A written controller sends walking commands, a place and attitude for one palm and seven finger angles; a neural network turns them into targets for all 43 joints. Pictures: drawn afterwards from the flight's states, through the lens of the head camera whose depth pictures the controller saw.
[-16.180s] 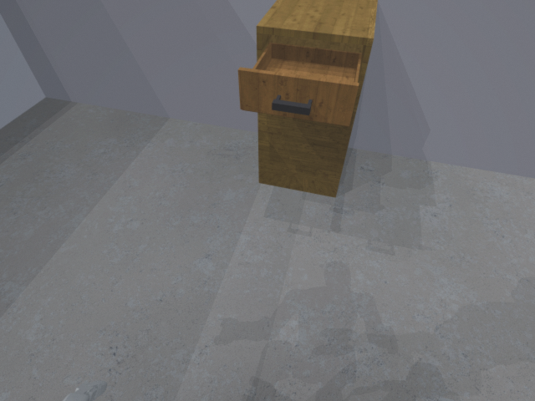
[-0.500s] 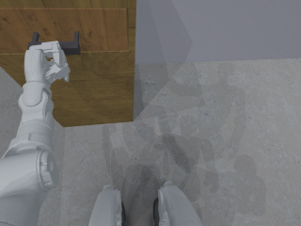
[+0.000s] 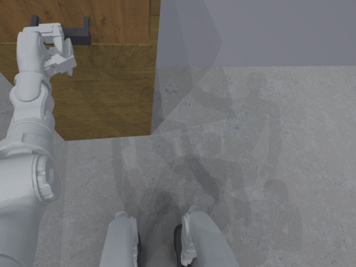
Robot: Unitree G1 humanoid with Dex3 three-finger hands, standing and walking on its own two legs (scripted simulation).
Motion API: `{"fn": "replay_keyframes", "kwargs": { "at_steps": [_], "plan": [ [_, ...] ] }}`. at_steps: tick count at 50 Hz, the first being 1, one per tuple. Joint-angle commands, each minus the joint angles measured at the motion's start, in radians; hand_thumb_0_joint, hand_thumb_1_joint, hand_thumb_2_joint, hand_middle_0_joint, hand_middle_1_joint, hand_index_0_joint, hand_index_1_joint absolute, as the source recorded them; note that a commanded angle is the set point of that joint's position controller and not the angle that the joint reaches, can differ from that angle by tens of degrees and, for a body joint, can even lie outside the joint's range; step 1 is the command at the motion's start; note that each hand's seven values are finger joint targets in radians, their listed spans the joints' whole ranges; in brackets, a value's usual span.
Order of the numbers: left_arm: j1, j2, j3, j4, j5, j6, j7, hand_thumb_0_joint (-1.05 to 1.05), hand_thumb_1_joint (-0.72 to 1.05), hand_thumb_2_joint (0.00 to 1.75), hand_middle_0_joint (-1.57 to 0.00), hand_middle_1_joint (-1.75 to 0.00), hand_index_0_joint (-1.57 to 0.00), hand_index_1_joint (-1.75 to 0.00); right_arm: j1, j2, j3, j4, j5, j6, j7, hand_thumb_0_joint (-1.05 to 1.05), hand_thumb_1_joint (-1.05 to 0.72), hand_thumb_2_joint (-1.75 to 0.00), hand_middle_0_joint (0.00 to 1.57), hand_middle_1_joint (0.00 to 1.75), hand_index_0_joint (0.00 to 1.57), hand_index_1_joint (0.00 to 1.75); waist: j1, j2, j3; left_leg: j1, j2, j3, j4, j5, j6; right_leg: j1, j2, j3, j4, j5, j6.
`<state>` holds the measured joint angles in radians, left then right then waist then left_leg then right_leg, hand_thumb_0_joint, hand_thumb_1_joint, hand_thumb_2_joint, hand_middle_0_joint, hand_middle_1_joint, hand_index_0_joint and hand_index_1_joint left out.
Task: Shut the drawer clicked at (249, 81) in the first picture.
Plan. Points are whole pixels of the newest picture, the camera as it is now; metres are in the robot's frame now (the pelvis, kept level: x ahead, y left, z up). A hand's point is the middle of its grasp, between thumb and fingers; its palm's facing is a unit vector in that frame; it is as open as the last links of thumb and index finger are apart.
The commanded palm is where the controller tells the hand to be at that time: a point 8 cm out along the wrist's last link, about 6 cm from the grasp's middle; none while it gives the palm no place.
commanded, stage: pull the fist back off the drawer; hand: left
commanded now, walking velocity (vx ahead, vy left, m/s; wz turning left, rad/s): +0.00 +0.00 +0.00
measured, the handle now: (60, 28) +0.62 +0.20 +0.06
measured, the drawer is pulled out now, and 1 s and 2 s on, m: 0.00 0.00 0.00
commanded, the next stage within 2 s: draw the hand back to the body in 0.74 s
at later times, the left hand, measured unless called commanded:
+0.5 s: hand (70, 56) +0.54 +0.17 +0.06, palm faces +0.03 -1.00 -0.05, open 3.1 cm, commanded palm +0.53 +0.20 +0.07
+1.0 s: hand (65, 58) +0.51 +0.17 +0.09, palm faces +0.03 -1.00 -0.05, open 3.1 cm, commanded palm +0.47 +0.22 +0.10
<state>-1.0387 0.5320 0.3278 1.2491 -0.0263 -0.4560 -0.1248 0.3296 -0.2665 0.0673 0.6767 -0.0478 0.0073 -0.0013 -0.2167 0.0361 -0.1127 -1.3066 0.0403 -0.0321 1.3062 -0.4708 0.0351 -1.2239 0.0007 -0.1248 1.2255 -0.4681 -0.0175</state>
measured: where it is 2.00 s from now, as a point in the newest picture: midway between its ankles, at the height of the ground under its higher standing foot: (159, 262)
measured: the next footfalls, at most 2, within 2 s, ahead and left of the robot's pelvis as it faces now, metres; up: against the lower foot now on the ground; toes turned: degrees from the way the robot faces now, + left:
none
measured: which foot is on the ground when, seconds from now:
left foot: down 0.00-1.00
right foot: down 0.00-1.00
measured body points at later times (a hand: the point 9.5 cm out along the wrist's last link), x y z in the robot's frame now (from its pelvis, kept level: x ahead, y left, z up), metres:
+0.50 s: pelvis +0.00 +0.00 +0.00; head +0.16 +0.04 +0.42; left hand +0.54 +0.23 +0.07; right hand +0.00 -0.26 -0.11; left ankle +0.06 +0.10 -0.61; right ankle +0.06 -0.12 -0.61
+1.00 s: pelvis +0.05 +0.00 +0.04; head +0.19 +0.01 +0.47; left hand +0.51 +0.23 +0.09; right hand +0.09 -0.25 -0.08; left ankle +0.06 +0.10 -0.61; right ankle +0.06 -0.12 -0.61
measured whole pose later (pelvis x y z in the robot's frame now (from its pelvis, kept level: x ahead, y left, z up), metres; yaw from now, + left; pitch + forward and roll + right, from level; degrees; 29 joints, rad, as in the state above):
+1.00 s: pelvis +0.05 +0.00 +0.04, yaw -2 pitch +23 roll -3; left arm -0.58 0.34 0.33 0.76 -0.12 -0.42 -0.14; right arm 0.33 -0.24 0.01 0.59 0.00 0.10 0.04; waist -0.13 0.05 -0.13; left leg -1.04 0.06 0.03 1.15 -0.52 0.04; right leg -1.00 0.02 -0.05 1.08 -0.50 0.00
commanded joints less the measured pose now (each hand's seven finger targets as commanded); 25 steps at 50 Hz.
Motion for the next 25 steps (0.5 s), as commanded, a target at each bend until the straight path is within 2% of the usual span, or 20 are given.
{"fn": "replay_keyframes", "kwargs": {
  "at_steps": [1, 4, 5, 6, 10, 12, 14, 16, 18, 19, 20, 21, 22, 25],
  "plan": [
    [-0.728, 0.197, -0.021, -0.287, -0.017, -0.058, 0.038, 0.00, 0.90, 0.90, -1.40, -1.60, -1.40, -1.60, 0.177, -0.213, -0.061, -0.026, 0.005, -0.040, -0.025, 0.00, -0.90, -0.90, 0.20, 0.30, 0.20, 0.30, -0.122, 0.235, -0.519, 0.521, 0.004, -0.126, -0.216, -0.053, -0.002, 0.025, 0.040, 0.080, -0.184, -0.026, -0.005],
    [-0.716, 0.182, -0.033, -0.266, -0.018, -0.042, 0.040, 0.00, 0.90, 0.90, -1.40, -1.60, -1.40, -1.60, 0.178, -0.214, -0.057, -0.025, 0.006, -0.051, -0.028, 0.00, -0.90, -0.90, 0.20, 0.30, 0.20, 0.30, -0.120, 0.227, -0.501, 0.499, 0.002, -0.125, -0.223, -0.091, -0.003, 0.028, 0.038, 0.081, -0.190, -0.044, -0.004],
    [-0.724, 0.205, -0.012, -0.277, -0.024, -0.041, 0.043, 0.00, 0.90, 0.90, -1.40, -1.60, -1.40, -1.60, 0.181, -0.217, -0.057, -0.023, 0.005, -0.057, -0.028, 0.00, -0.90, -0.90, 0.20, 0.30, 0.20, 0.30, -0.119, 0.218, -0.508, 0.485, 0.003, -0.122, -0.219, -0.089, -0.001, 0.042, 0.038, 0.084, -0.191, -0.042, -0.003],
    [-0.724, 0.224, -0.003, -0.272, -0.016, -0.045, 0.041, 0.00, 0.90, 0.90, -1.40, -1.60, -1.40, -1.60, 0.184, -0.220, -0.056, -0.025, 0.003, -0.057, -0.028, 0.00, -0.90, -0.90, 0.20, 0.30, 0.20, 0.30, -0.112, 0.239, -0.516, 0.497, 0.001, -0.126, -0.218, -0.082, -0.004, 0.031, 0.037, 0.080, -0.181, -0.040, -0.008],
    [-0.710, 0.205, -0.003, -0.263, -0.017, -0.040, 0.043, 0.00, 0.90, 0.90, -1.40, -1.60, -1.40, -1.60, 0.190, -0.217, -0.058, -0.030, 0.000, -0.058, -0.022, 0.00, -0.90, -0.90, 0.20, 0.30, 0.20, 0.30, -0.109, 0.205, -0.508, 0.478, -0.001, -0.124, -0.215, -0.090, -0.003, 0.045, 0.039, 0.080, -0.186, -0.045, -0.007],
    [-0.699, 0.203, 0.002, -0.258, -0.013, -0.042, 0.041, 0.00, 0.90, 0.90, -1.40, -1.60, -1.40, -1.60, 0.194, -0.219, -0.059, -0.033, -0.003, -0.058, -0.018, 0.00, -0.90, -0.90, 0.20, 0.30, 0.20, 0.30, -0.102, 0.225, -0.521, 0.496, -0.001, -0.131, -0.215, -0.079, -0.007, 0.031, 0.038, 0.074, -0.176, -0.037, -0.010],
    [-0.692, 0.213, 0.012, -0.261, -0.013, -0.042, 0.040, 0.00, 0.90, 0.90, -1.40, -1.60, -1.40, -1.60, 0.197, -0.218, -0.060, -0.034, -0.004, -0.055, -0.015, 0.00, -0.90, -0.90, 0.20, 0.30, 0.20, 0.30, -0.098, 0.200, -0.517, 0.477, -0.002, -0.124, -0.209, -0.072, -0.004, 0.053, 0.039, 0.079, -0.180, -0.037, -0.010],
    [-0.671, 0.206, 0.019, -0.257, -0.014, -0.043, 0.037, 0.00, 0.90, 0.90, -1.40, -1.60, -1.40, -1.60, 0.199, -0.215, -0.062, -0.038, -0.005, -0.053, -0.010, 0.00, -0.90, -0.90, 0.20, 0.30, 0.20, 0.30, -0.087, 0.211, -0.518, 0.473, -0.005, -0.116, -0.203, -0.050, -0.003, 0.062, 0.040, 0.079, -0.176, -0.028, -0.012],
    [-0.657, 0.182, 0.005, -0.260, -0.012, -0.041, 0.033, 0.00, 0.90, 0.90, -1.40, -1.60, -1.40, -1.60, 0.199, -0.214, -0.065, -0.041, -0.004, -0.046, -0.006, 0.00, -0.90, -0.90, 0.20, 0.30, 0.20, 0.30, -0.084, 0.208, -0.512, 0.486, -0.003, -0.124, -0.209, -0.051, -0.006, 0.050, 0.039, 0.073, -0.175, -0.024, -0.012],
    [-0.636, 0.175, 0.007, -0.247, -0.015, -0.035, 0.031, 0.00, 0.90, 0.90, -1.40, -1.60, -1.40, -1.60, 0.198, -0.213, -0.068, -0.041, -0.004, -0.044, -0.003, 0.00, -0.90, -0.90, 0.20, 0.30, 0.20, 0.30, -0.084, 0.186, -0.502, 0.474, -0.004, -0.119, -0.207, -0.059, -0.004, 0.057, 0.039, 0.075, -0.181, -0.029, -0.010],
    [-0.634, 0.200, 0.025, -0.270, -0.015, -0.039, 0.032, 0.00, 0.90, 0.90, -1.40, -1.60, -1.40, -1.60, 0.198, -0.213, -0.067, -0.043, -0.005, -0.042, -0.003, 0.00, -0.90, -0.90, 0.20, 0.30, 0.20, 0.30, -0.072, 0.193, -0.510, 0.468, -0.004, -0.112, -0.204, -0.042, -0.004, 0.077, 0.038, 0.078, -0.179, -0.022, -0.011],
    [-0.618, 0.190, 0.025, -0.277, -0.016, -0.042, 0.030, 0.00, 0.90, 0.90, -1.40, -1.60, -1.40, -1.60, 0.202, -0.212, -0.069, -0.047, -0.005, -0.040, -0.001, 0.00, -0.90, -0.90, 0.20, 0.30, 0.20, 0.30, -0.068, 0.205, -0.536, 0.498, -0.004, -0.114, -0.204, -0.014, -0.004, 0.077, 0.040, 0.075, -0.175, -0.009, -0.013],
    [-0.590, 0.201, 0.043, -0.293, -0.020, -0.044, 0.028, 0.00, 0.90, 0.90, -1.40, -1.60, -1.40, -1.60, 0.200, -0.211, -0.071, -0.053, -0.004, -0.037, 0.002, 0.00, -0.90, -0.90, 0.20, 0.30, 0.20, 0.30, -0.049, 0.214, -0.555, 0.507, -0.006, -0.108, -0.204, 0.007, -0.007, 0.095, 0.039, 0.075, -0.176, 0.002, -0.014],
    [-0.497, 0.201, 0.066, -0.327, -0.039, -0.048, 0.016, 0.00, 0.90, 0.90, -1.40, -1.60, -1.40, -1.60, 0.192, -0.202, -0.076, -0.068, 0.001, -0.025, 0.006, 0.00, -0.90, -0.90, 0.20, 0.30, 0.20, 0.30, -0.024, 0.164, -0.584, 0.503, -0.007, -0.085, -0.199, 0.076, -0.005, 0.179, 0.043, 0.083, -0.192, 0.034, -0.011]
  ]
}}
